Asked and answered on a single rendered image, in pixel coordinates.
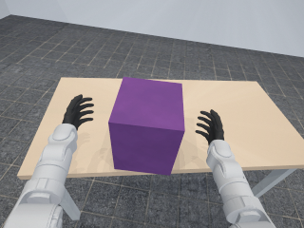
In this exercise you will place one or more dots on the robot left hand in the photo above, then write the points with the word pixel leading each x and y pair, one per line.
pixel 73 115

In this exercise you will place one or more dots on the robot right forearm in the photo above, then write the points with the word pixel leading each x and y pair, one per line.
pixel 239 202

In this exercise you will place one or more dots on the robot right hand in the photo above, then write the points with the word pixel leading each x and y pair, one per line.
pixel 215 128

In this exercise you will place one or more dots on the table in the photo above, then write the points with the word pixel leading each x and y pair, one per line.
pixel 259 135

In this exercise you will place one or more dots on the robot left upper arm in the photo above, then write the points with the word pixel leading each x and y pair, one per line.
pixel 37 215

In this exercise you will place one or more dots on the carton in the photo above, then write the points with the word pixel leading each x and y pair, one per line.
pixel 146 126

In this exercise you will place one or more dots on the robot left forearm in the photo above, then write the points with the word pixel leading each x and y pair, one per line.
pixel 47 183

